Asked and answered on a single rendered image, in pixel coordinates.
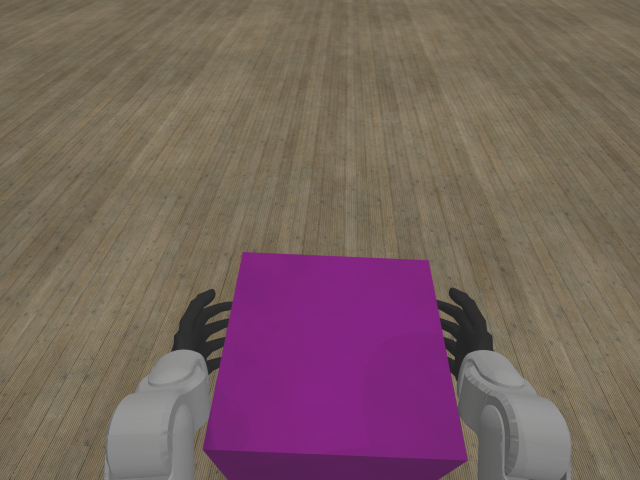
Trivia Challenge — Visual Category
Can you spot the robot right forearm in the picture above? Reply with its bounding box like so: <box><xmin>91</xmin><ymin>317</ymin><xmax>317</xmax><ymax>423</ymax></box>
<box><xmin>457</xmin><ymin>350</ymin><xmax>572</xmax><ymax>480</ymax></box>

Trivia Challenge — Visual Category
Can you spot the left robot hand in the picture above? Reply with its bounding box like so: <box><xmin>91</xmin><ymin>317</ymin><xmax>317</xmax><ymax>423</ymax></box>
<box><xmin>171</xmin><ymin>289</ymin><xmax>233</xmax><ymax>375</ymax></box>

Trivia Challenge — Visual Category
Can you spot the right robot hand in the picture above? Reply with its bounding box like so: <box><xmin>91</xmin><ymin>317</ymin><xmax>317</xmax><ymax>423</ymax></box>
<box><xmin>436</xmin><ymin>288</ymin><xmax>493</xmax><ymax>381</ymax></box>

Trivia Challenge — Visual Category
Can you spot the robot left forearm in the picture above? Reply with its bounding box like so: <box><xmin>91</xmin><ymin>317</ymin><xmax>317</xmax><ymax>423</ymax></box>
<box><xmin>104</xmin><ymin>350</ymin><xmax>211</xmax><ymax>480</ymax></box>

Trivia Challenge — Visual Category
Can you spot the carton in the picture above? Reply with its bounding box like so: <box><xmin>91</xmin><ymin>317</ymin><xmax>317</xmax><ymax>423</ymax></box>
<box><xmin>203</xmin><ymin>252</ymin><xmax>468</xmax><ymax>480</ymax></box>

